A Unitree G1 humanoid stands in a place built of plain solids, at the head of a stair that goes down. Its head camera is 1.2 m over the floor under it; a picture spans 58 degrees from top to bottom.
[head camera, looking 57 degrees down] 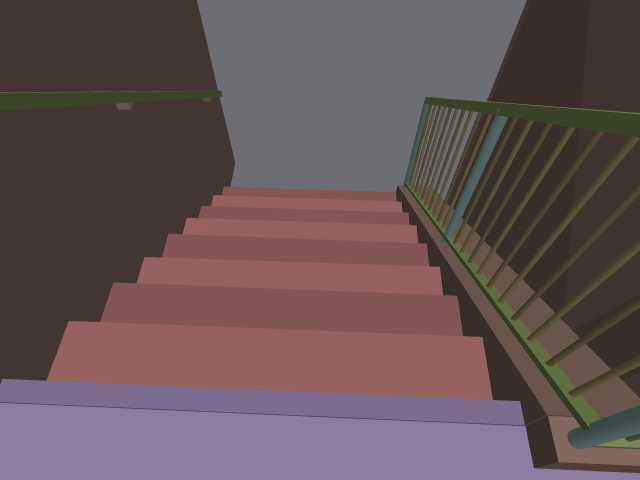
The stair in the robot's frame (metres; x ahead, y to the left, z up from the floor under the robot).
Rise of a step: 0.19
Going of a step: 0.24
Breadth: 1.40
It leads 2 degrees to the right of straight ahead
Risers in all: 9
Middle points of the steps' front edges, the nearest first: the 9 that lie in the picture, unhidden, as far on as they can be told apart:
0.30 0.17 0.00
0.54 0.16 -0.19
0.79 0.15 -0.38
1.03 0.14 -0.57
1.28 0.13 -0.76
1.53 0.12 -0.95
1.77 0.11 -1.14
2.01 0.10 -1.33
2.26 0.09 -1.52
